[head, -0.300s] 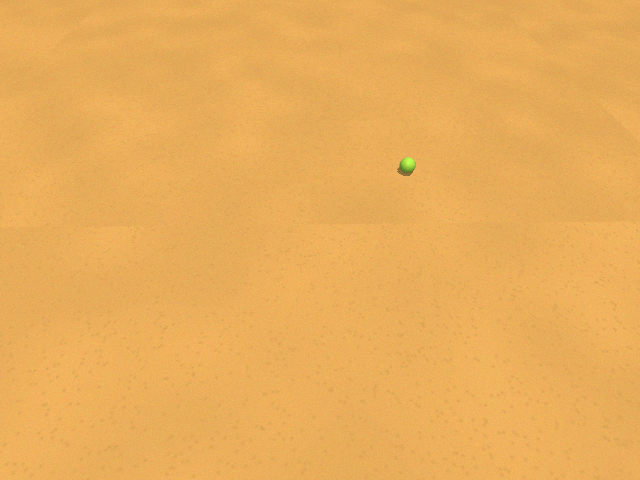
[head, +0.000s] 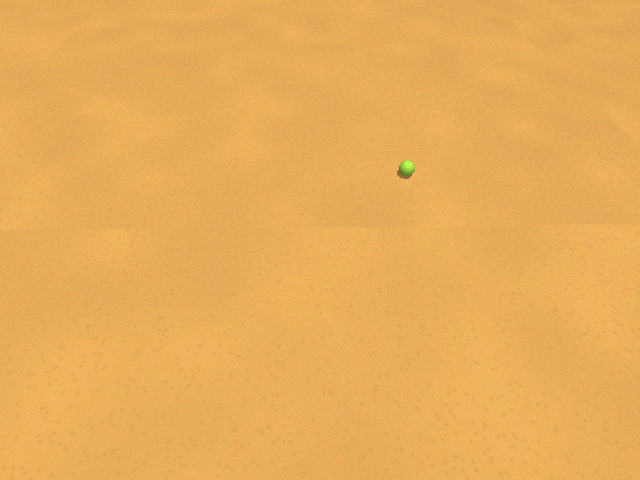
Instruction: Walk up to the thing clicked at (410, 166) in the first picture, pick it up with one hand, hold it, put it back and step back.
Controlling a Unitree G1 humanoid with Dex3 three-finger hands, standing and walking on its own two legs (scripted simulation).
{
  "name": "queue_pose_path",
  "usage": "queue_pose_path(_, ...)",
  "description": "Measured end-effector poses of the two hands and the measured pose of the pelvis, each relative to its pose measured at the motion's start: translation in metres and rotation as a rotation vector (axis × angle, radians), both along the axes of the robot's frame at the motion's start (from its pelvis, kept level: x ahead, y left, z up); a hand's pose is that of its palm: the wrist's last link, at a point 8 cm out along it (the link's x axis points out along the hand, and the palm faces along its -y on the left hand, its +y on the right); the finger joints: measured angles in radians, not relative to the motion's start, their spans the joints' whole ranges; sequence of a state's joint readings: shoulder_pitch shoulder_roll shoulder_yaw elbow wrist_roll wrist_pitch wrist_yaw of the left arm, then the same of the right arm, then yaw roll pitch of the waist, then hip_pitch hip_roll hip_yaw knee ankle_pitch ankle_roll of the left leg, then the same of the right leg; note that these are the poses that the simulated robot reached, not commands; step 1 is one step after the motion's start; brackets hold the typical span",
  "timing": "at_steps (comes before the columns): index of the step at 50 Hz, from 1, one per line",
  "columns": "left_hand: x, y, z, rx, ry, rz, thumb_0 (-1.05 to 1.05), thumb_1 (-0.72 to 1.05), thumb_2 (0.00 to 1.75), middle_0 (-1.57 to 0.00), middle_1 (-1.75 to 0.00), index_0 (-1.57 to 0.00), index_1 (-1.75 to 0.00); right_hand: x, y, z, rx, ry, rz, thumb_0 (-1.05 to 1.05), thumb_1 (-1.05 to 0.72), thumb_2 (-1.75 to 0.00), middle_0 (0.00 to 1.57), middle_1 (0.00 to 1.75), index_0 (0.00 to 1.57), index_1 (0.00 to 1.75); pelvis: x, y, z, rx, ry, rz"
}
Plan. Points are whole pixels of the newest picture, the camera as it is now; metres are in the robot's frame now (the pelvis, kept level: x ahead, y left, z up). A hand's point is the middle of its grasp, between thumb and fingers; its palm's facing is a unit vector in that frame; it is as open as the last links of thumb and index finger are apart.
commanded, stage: stand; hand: left
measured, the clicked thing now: (406, 168) +1.74 -0.47 -0.74
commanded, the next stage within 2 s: walk up in 0.82 s
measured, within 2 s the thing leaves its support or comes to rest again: neither
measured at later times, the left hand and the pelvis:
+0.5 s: hand out of the picture +0.08 +0.25 -0.16, palm faces -0.03 -0.94 -0.34, open 7.4 cm; pelvis +0.00 +0.00 +0.00, yaw +0 degrees
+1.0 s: hand out of the picture +0.12 +0.26 -0.14, palm faces -0.22 -0.89 -0.39, open 7.4 cm; pelvis +0.03 +0.00 -0.01, yaw -11 degrees
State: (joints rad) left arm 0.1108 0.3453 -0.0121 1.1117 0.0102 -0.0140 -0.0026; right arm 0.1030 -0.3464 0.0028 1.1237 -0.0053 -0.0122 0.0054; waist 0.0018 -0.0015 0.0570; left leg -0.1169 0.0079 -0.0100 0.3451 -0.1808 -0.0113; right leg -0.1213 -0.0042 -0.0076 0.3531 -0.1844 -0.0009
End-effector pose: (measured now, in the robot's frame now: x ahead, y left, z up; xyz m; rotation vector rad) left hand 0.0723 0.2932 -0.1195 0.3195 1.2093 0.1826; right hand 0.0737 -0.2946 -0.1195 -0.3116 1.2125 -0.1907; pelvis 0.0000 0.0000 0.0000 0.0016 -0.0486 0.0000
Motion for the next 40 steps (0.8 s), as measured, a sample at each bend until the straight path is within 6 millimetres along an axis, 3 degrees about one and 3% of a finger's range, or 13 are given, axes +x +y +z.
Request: queue_pose_path(40,0.006,0.0019,0.001,0.005,0.013,0.002,0.01,0.9,0.9,-0.2,-0.3,-0.2,-0.3,0.0046,-0.0002,-0.0003,-0.001,0.014,0.002,0.01,-0.91,-0.89,0.2,0.3,0.2,0.3,0.0086,0.0,0.0009,0.001,0.008,-0.002)
